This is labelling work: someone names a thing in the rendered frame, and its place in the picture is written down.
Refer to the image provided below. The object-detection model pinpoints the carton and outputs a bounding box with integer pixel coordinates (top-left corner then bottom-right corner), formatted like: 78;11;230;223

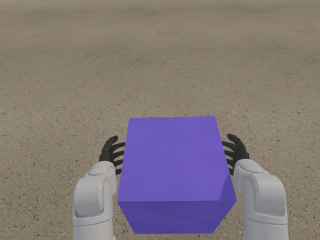
117;116;237;234

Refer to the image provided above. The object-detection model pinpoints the robot right hand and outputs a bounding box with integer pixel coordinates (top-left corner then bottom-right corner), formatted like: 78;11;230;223
221;133;250;176

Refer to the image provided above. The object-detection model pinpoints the robot left hand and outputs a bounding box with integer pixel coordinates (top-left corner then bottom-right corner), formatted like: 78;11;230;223
99;135;126;175

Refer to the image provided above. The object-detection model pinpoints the robot left forearm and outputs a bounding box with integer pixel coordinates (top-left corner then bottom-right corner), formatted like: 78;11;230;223
72;161;118;240

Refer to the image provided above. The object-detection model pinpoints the robot right forearm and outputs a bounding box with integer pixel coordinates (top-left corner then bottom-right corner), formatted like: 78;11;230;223
233;159;289;240

